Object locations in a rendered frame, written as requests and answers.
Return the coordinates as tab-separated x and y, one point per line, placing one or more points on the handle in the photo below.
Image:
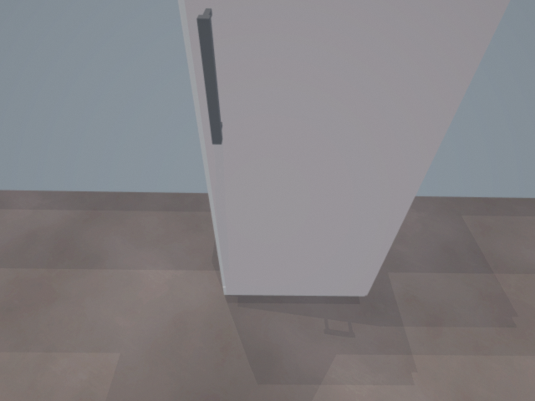
210	75

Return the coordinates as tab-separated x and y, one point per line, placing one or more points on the fridge door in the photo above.
332	112

